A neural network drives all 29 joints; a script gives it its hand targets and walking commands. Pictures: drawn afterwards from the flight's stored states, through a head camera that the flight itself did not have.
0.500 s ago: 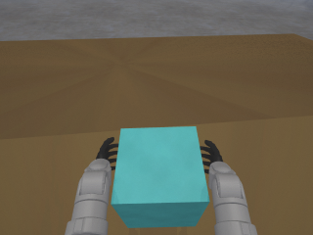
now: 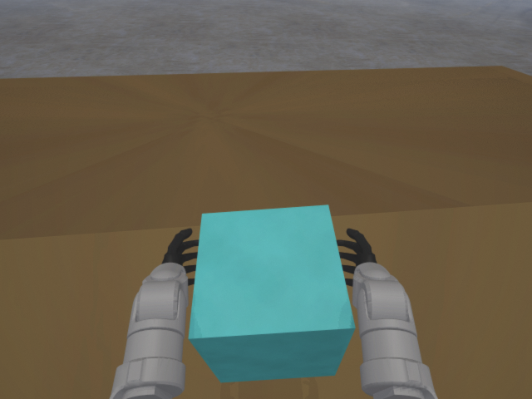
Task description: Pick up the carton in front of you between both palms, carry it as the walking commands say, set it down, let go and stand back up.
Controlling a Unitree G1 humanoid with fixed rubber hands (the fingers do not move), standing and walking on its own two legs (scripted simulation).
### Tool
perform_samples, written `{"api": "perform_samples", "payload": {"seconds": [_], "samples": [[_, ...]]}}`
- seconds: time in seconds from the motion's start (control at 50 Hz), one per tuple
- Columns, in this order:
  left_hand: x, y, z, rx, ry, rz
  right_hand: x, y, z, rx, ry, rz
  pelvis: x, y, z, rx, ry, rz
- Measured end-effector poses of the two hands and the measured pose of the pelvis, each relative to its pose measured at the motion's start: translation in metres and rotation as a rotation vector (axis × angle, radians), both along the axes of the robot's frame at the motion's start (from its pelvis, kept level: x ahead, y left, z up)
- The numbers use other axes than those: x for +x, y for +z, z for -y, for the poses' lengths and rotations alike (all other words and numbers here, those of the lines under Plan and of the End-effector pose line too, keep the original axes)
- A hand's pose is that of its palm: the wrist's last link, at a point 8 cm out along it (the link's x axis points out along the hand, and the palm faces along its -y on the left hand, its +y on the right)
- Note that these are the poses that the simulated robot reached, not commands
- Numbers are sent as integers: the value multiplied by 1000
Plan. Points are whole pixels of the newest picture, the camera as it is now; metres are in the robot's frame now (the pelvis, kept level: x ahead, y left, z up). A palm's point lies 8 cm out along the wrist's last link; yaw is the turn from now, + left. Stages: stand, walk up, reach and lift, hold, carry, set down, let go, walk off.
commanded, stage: hold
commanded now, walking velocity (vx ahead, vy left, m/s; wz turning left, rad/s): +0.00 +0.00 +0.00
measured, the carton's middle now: (271, 298) +0.30 -0.01 -0.03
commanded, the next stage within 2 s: carry in 0.80 s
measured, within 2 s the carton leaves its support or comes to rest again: neither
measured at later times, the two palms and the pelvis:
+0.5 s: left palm (174, 271) +0.29 +0.15 +0.05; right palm (364, 275) +0.29 -0.15 +0.05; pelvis +0.01 +0.00 +0.00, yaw +0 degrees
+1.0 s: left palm (169, 258) +0.31 +0.16 +0.06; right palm (358, 259) +0.31 -0.14 +0.06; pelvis +0.03 +0.01 -0.01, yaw -1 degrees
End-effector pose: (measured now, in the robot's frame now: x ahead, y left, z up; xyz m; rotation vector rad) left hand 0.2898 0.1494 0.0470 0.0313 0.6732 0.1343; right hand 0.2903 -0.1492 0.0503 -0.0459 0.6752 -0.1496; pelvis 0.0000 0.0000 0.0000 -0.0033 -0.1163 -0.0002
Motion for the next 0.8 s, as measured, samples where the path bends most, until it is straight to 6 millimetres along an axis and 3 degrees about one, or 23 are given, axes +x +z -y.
{"api": "perform_samples", "payload": {"seconds": [0.38,0.8], "samples": [[4,-1,0,18,-18,-9,0,-3,0,-13,4,-6,9,2,-3,0,0,-6],[2,-4,-2,10,-9,-18,1,-2,-2,-13,1,-9,6,1,-3,1,-2,-15]]}}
